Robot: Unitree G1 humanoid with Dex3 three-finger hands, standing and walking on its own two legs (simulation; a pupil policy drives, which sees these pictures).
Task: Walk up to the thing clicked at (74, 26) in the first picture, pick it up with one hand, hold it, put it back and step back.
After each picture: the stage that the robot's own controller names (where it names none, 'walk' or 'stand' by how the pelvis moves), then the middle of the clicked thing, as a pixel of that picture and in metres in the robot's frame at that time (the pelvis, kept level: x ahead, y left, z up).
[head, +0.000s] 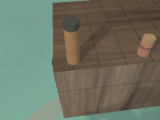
stand; (72, 43) +0.60 +0.07 -0.02
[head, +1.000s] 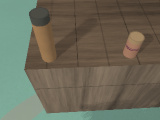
rise first; (44, 38) +0.54 +0.19 +0.01
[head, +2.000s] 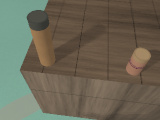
rise first; (43, 41) +0.50 +0.19 +0.01
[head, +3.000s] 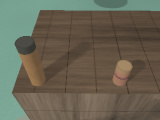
stand; (32, 63) +0.47 +0.23 -0.02
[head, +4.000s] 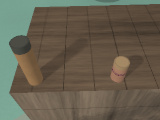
stand; (28, 63) +0.46 +0.25 -0.02
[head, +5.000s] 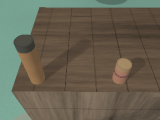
stand; (31, 62) +0.47 +0.24 -0.03
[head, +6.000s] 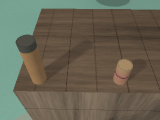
stand; (33, 62) +0.48 +0.23 -0.03
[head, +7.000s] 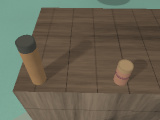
rise first; (33, 62) +0.47 +0.23 -0.03
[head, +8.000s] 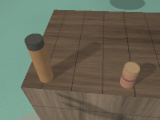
rise first; (40, 60) +0.49 +0.23 -0.02
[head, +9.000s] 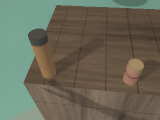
go down; (44, 56) +0.50 +0.22 -0.02
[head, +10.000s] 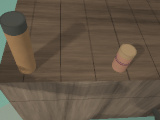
go down; (21, 47) +0.47 +0.20 +0.04
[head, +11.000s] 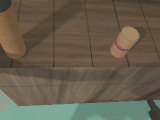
close in; (6, 28) +0.49 +0.21 +0.06
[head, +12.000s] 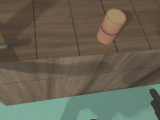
close; out of the picture +0.50 +0.23 +0.10
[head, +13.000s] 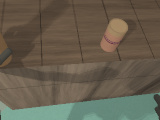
lift; out of the picture +0.47 +0.24 +0.09
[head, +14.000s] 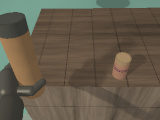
lift; (24, 61) +0.33 +0.18 +0.17
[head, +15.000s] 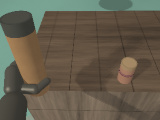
hold; (29, 59) +0.33 +0.17 +0.18
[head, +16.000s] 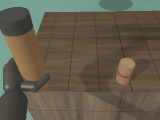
hold; (28, 56) +0.33 +0.17 +0.19
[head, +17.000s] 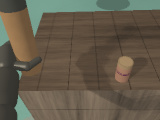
crouch; (22, 38) +0.40 +0.19 +0.20
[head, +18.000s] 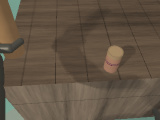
lower; (1, 20) +0.48 +0.22 +0.18
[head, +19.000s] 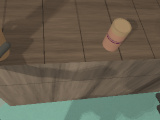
lower; out of the picture +0.49 +0.24 +0.08
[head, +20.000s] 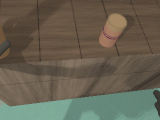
lower; out of the picture +0.49 +0.22 +0.09
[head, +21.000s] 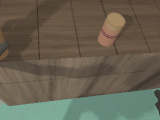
lower; out of the picture +0.49 +0.23 +0.09
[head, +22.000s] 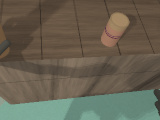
lower; out of the picture +0.49 +0.23 +0.09
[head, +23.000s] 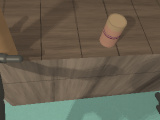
open; out of the picture +0.47 +0.21 +0.09
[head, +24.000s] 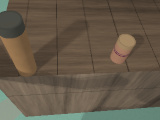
sink last; (19, 49) +0.44 +0.19 +0.05
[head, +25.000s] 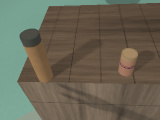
stand; (38, 58) +0.47 +0.22 +0.03
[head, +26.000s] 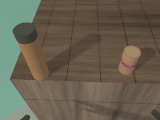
stand; (34, 55) +0.45 +0.21 +0.04
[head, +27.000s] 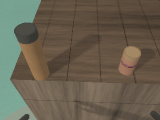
stand; (34, 55) +0.45 +0.21 +0.04
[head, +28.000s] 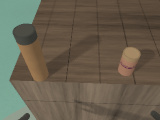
stand; (33, 56) +0.45 +0.21 +0.04
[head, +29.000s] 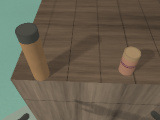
stand; (35, 55) +0.45 +0.20 +0.04
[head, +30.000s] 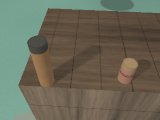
stand; (42, 64) +0.46 +0.19 -0.01
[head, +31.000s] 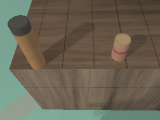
walk; (29, 46) +0.49 +0.24 +0.01
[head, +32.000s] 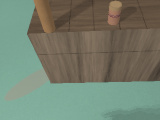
walk; (44, 11) +0.76 +0.24 -0.01
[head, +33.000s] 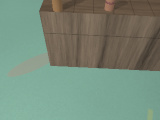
stand; out of the picture +1.06 +0.20 -0.01
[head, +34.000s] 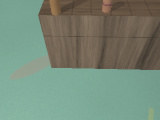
stand; out of the picture +1.07 +0.21 -0.03
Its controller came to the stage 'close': yes
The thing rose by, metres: 0.23
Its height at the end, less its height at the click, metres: +0.00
